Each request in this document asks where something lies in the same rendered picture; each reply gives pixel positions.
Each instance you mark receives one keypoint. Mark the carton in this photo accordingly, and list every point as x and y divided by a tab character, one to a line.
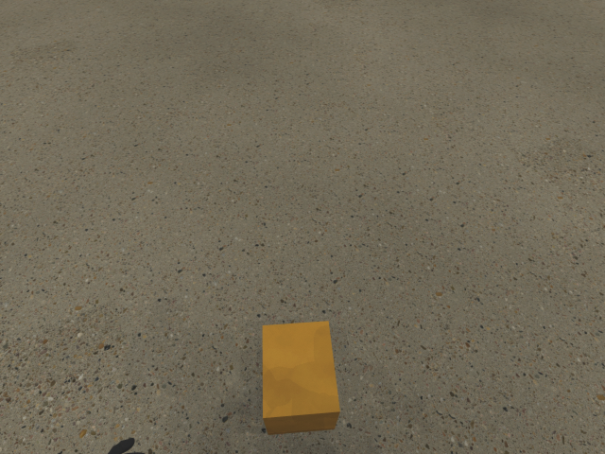
299	378

